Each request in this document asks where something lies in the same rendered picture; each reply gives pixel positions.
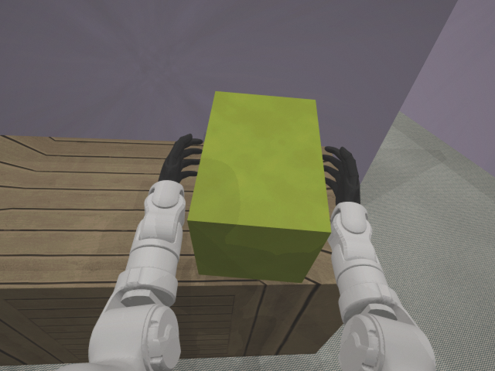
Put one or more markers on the right robot hand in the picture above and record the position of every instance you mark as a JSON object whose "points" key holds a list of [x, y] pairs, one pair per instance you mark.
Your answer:
{"points": [[347, 185]]}

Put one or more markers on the left robot hand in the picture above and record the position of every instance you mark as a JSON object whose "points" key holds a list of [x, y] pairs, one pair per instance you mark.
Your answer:
{"points": [[174, 163]]}

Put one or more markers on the left robot upper arm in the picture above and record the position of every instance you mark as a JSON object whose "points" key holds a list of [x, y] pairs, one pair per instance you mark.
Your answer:
{"points": [[137, 338]]}

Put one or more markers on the left robot forearm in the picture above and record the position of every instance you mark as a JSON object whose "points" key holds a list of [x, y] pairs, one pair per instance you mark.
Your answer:
{"points": [[150, 274]]}

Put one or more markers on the pedestal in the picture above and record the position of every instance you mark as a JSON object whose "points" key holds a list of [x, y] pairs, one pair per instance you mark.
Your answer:
{"points": [[69, 210]]}

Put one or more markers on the right robot forearm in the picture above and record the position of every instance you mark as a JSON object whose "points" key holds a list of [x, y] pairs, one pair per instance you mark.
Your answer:
{"points": [[359, 275]]}

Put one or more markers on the carton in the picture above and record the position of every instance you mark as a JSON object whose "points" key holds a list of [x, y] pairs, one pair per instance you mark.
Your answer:
{"points": [[259, 208]]}

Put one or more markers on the right robot upper arm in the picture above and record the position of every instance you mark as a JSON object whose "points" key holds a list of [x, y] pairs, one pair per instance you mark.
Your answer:
{"points": [[374, 343]]}

